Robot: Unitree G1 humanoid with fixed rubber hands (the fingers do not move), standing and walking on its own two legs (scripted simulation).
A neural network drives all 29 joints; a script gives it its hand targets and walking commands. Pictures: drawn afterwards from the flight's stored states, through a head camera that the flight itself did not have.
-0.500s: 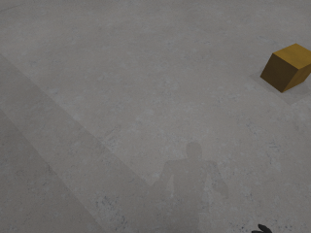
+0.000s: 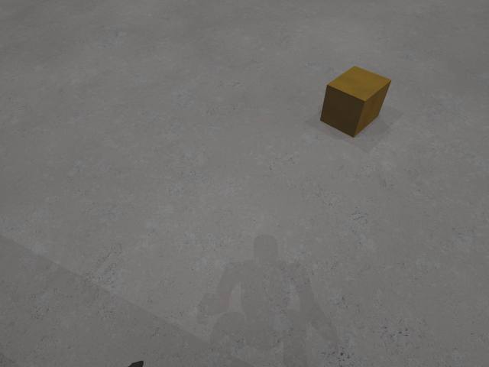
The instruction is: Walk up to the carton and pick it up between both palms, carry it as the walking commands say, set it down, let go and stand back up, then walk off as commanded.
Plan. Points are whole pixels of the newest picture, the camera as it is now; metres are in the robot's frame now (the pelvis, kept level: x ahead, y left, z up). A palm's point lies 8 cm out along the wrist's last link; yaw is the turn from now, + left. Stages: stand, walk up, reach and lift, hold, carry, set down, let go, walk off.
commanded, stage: walk up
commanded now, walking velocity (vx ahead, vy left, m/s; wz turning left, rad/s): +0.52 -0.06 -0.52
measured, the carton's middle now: (353, 101) +1.68 -0.61 -0.63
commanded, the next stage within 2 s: none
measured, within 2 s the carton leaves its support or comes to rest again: neither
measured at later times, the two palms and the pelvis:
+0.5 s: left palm (148, 317) +0.24 +0.23 -0.14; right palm (406, 279) +0.31 -0.28 -0.11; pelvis +0.23 -0.01 +0.00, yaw -13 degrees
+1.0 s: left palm (237, 196) +0.54 +0.06 -0.13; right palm (445, 226) +0.44 -0.43 -0.13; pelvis +0.44 -0.16 +0.00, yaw -17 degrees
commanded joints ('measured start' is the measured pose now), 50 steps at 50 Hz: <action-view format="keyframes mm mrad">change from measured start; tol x32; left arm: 1 384 280 114 51 52 -63 46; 50 153 110 73 105 12 -96 76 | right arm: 1 -251 -101 -26 -157 -30 -32 19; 16 -441 -51 -17 -147 -6 -28 46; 23 173 -303 -78 48 -31 -49 -16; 50 -105 -65 -30 -31 -20 -33 14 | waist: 1 238 -405 -13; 18 54 -241 65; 22 -150 267 -162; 40 53 234 44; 45 149 -487 -58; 50 9 -87 21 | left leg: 1 -568 -100 -36 617 -285 30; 15 -437 -79 -187 182 158 -24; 20 194 -154 -92 -107 271 3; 22 531 252 -641 -250 68 108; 36 -17 165 -131 -420 128 116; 41 61 95 -57 -202 48 97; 45 -472 -150 -235 759 -284 59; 50 -295 -38 -272 567 30 41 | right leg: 1 466 -207 522 -328 -447 -119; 2 374 -294 870 -520 -532 -191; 20 177 -19 217 -36 654 -63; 23 -320 52 139 610 -143 -7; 25 -340 -6 161 732 -39 21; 42 155 3 -119 -54 118 35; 45 319 -296 830 -558 -636 -115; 50 136 -194 427 -404 -35 -108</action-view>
